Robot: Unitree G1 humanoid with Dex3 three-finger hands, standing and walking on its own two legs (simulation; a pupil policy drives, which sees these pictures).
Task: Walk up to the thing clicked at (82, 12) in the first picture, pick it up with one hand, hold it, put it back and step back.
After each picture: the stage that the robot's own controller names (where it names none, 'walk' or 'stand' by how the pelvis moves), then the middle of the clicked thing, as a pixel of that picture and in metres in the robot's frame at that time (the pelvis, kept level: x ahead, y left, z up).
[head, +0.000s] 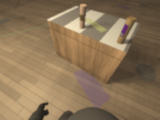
stand; (82, 17) +1.04 +0.15 +0.08
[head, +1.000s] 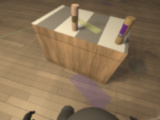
walk; (74, 19) +0.91 +0.19 +0.10
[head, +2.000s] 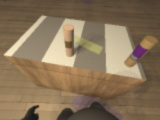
walk; (69, 42) +0.52 +0.17 +0.10
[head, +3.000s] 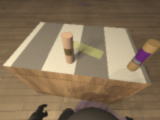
stand; (68, 50) +0.46 +0.18 +0.09
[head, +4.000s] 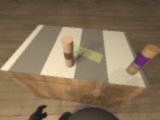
stand; (68, 54) +0.44 +0.17 +0.08
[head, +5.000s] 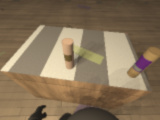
stand; (68, 55) +0.43 +0.17 +0.08
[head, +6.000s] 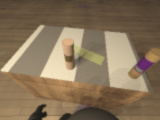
stand; (69, 56) +0.42 +0.16 +0.08
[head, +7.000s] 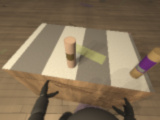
rise first; (70, 54) +0.43 +0.16 +0.08
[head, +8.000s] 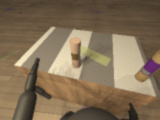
go down; (75, 54) +0.44 +0.15 +0.09
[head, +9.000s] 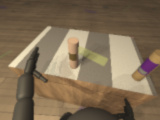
go down; (73, 55) +0.44 +0.14 +0.09
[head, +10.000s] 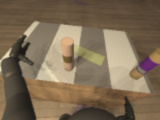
go down; (68, 56) +0.40 +0.14 +0.10
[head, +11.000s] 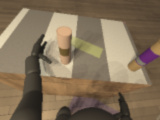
close in; (65, 49) +0.42 +0.14 +0.12
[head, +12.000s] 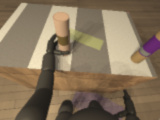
close; (63, 38) +0.47 +0.15 +0.15
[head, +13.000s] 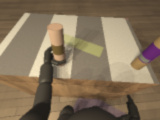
lift; (58, 48) +0.42 +0.18 +0.14
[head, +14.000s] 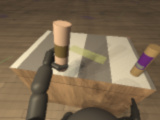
lift; (62, 50) +0.31 +0.16 +0.27
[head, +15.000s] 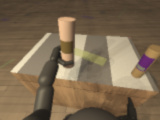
hold; (67, 46) +0.33 +0.13 +0.28
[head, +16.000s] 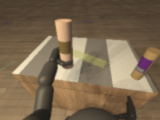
hold; (65, 46) +0.33 +0.14 +0.28
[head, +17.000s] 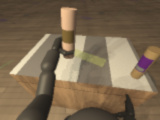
crouch; (68, 36) +0.39 +0.13 +0.30
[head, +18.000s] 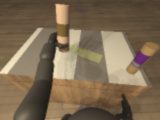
lower; (63, 30) +0.47 +0.16 +0.27
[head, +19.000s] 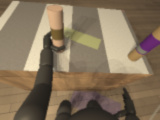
lower; (57, 33) +0.50 +0.17 +0.15
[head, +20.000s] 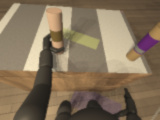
lower; (57, 34) +0.50 +0.17 +0.15
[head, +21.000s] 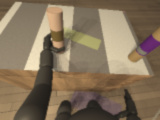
lower; (57, 34) +0.49 +0.17 +0.15
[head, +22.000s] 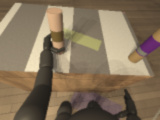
lower; (57, 35) +0.49 +0.17 +0.15
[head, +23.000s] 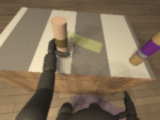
open; (61, 41) +0.46 +0.16 +0.14
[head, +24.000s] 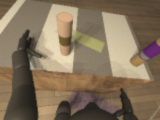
sink last; (65, 38) +0.47 +0.14 +0.14
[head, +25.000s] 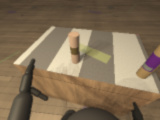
sink last; (74, 49) +0.48 +0.16 +0.12
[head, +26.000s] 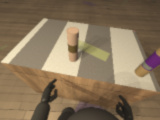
stand; (73, 47) +0.46 +0.15 +0.12
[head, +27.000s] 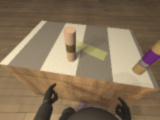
stand; (70, 46) +0.47 +0.16 +0.13
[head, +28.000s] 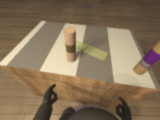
stand; (70, 47) +0.46 +0.15 +0.14
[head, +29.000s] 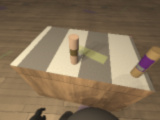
stand; (74, 51) +0.49 +0.15 +0.09
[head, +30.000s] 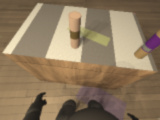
walk; (75, 33) +0.55 +0.14 +0.10
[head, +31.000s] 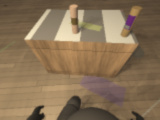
walk; (74, 20) +0.81 +0.24 +0.10
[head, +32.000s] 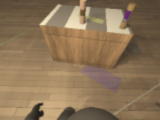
stand; (82, 12) +1.08 +0.19 +0.10
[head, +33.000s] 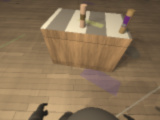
stand; (82, 17) +1.07 +0.17 +0.08
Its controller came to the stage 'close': yes
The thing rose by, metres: 0.21
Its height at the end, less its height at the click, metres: +0.00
